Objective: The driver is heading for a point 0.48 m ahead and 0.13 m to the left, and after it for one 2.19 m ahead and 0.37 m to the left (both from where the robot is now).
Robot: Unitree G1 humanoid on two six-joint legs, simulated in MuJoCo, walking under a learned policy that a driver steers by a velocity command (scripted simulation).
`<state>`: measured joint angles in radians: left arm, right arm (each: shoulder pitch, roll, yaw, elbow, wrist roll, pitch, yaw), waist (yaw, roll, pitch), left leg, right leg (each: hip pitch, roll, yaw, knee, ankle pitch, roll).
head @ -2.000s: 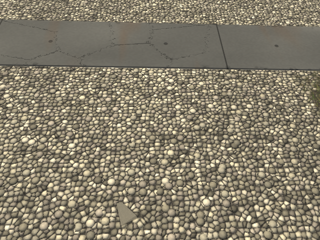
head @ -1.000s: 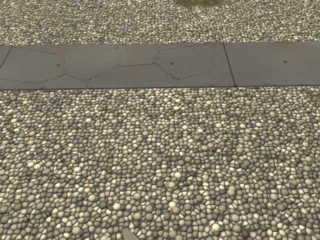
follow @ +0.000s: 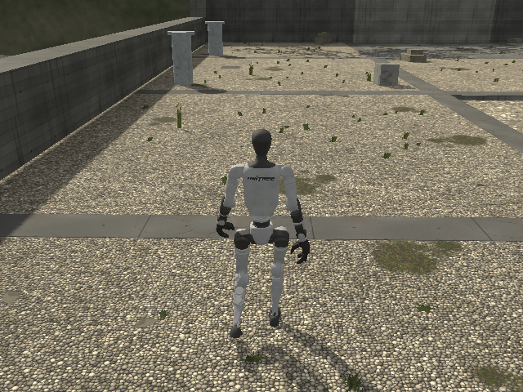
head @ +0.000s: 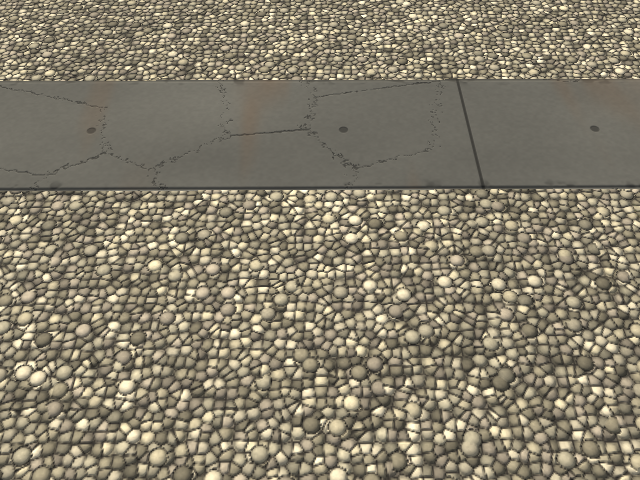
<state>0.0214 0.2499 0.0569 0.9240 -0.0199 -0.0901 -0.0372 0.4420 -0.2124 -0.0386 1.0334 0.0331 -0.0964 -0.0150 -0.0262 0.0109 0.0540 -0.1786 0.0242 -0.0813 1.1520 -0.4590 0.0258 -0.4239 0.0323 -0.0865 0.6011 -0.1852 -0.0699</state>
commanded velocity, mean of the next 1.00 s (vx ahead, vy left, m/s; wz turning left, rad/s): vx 0.49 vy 0.00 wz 0.39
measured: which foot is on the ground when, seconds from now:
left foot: up 0.00-0.46, down 0.48-1.00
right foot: down 0.00-0.50, up 0.52-0.98, down 1.00-1.00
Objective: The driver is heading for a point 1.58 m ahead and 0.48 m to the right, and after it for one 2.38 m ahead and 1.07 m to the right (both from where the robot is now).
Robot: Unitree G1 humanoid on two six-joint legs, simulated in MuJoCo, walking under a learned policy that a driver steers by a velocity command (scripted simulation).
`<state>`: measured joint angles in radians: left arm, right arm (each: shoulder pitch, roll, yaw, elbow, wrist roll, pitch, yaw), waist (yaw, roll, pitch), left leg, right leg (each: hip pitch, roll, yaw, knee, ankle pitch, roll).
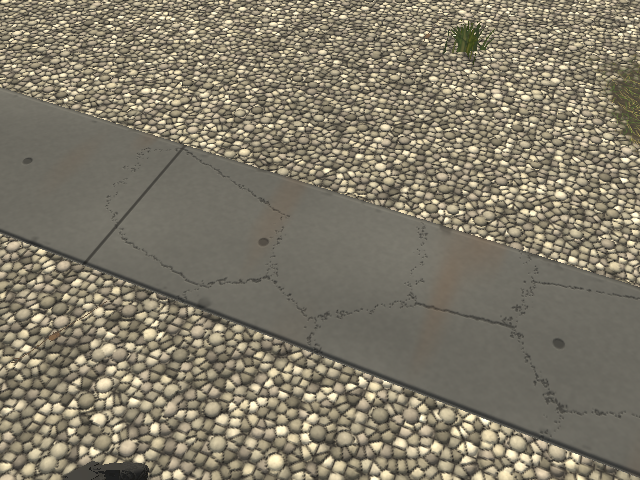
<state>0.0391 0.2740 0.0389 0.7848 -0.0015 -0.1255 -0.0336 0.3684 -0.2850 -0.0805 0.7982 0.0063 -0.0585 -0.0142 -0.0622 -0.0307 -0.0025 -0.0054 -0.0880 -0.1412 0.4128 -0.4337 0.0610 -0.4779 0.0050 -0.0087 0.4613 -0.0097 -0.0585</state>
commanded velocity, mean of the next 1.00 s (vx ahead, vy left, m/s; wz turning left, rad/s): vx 0.39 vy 0.00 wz -0.42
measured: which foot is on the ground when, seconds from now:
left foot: down 0.00-0.00, up 0.02-0.48, down 0.50-0.96, up 0.98-1.00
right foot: down 0.00-0.50, up 0.52-0.94, down 0.96-1.00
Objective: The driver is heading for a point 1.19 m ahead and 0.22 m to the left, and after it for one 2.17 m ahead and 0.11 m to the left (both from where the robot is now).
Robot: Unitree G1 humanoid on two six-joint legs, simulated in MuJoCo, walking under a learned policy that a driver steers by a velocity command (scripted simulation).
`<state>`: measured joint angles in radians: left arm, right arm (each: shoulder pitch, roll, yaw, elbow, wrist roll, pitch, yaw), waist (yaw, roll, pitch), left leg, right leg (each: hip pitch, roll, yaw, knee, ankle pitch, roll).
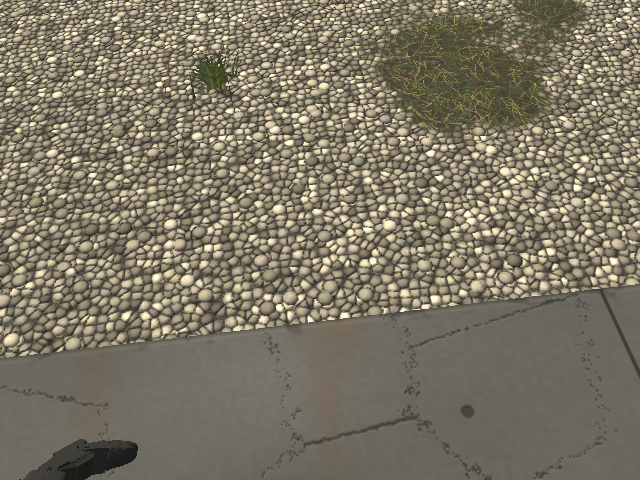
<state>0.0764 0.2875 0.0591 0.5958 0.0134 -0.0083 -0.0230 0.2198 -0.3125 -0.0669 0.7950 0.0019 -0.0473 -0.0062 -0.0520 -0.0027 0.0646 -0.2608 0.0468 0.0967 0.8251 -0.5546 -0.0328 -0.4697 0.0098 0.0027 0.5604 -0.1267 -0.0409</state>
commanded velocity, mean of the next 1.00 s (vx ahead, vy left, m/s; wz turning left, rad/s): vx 0.13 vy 0.00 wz -0.06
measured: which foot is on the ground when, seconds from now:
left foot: up 0.00-0.26, down 0.28-0.86, up 0.88-1.00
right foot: down 0.00-1.00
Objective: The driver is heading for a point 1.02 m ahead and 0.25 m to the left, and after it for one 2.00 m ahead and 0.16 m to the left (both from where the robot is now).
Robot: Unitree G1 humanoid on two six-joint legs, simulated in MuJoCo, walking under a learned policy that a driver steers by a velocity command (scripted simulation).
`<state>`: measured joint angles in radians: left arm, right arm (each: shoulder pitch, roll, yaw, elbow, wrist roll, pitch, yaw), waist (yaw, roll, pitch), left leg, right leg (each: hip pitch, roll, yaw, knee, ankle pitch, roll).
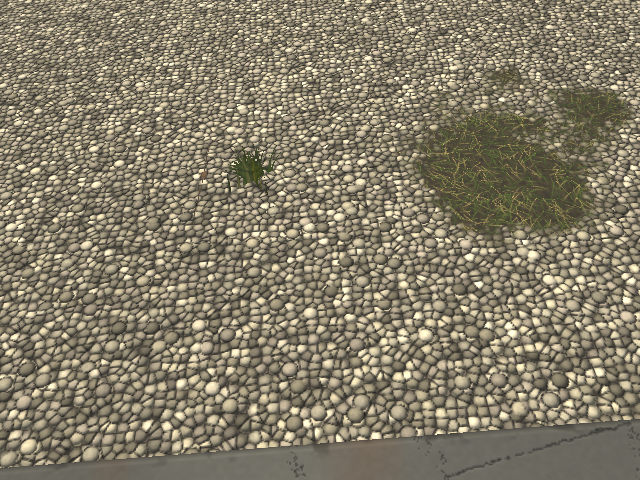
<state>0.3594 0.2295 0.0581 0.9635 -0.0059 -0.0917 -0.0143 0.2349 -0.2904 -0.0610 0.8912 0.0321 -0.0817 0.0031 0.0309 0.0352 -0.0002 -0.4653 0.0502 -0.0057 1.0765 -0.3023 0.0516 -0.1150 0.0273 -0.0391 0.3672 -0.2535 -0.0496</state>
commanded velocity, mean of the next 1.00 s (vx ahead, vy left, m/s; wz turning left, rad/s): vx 0.43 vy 0.00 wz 0.09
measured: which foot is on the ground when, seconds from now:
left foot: up 0.00-0.30, down 0.32-0.88, up 0.90-1.00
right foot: down 0.00-0.34, up 0.36-0.84, down 0.86-1.00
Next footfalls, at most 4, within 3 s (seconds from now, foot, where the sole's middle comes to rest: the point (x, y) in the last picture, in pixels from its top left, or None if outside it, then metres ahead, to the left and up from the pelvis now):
0.32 left None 0.36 0.15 -0.78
0.86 right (397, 412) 0.67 -0.08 -0.78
1.32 left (281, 424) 0.64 0.17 -0.78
1.78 right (373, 386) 0.74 -0.03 -0.78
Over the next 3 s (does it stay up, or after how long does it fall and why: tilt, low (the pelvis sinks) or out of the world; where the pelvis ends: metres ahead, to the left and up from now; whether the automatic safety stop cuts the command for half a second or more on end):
stays up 1.07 0.33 0.00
